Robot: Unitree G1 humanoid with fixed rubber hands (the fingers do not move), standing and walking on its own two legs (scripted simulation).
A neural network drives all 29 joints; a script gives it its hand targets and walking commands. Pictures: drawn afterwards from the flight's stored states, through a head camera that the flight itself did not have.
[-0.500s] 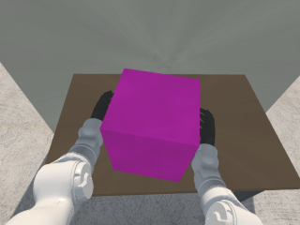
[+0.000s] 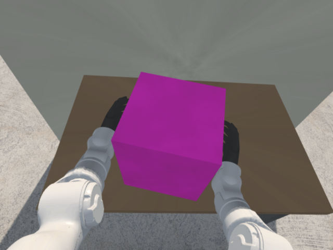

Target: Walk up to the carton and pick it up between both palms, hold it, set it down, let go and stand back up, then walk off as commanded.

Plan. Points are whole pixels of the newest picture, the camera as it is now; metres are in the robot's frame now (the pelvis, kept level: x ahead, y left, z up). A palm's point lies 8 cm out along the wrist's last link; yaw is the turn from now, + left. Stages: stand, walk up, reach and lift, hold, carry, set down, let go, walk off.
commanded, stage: reach and lift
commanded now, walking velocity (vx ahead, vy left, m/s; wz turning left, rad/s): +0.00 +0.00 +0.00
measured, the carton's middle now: (170, 140) +0.41 -0.02 -0.01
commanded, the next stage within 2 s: none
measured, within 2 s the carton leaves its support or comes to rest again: leaves its support in 0.22 s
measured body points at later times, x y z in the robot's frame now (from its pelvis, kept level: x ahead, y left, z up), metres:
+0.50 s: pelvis -0.01 +0.00 +0.00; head +0.05 +0.02 +0.45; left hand +0.44 +0.12 +0.05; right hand +0.35 -0.17 +0.02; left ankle -0.01 +0.10 -0.74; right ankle +0.01 -0.14 -0.74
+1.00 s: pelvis -0.01 +0.01 +0.00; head -0.02 +0.01 +0.45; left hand +0.44 +0.13 +0.15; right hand +0.37 -0.18 +0.12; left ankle -0.01 +0.10 -0.74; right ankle +0.01 -0.14 -0.74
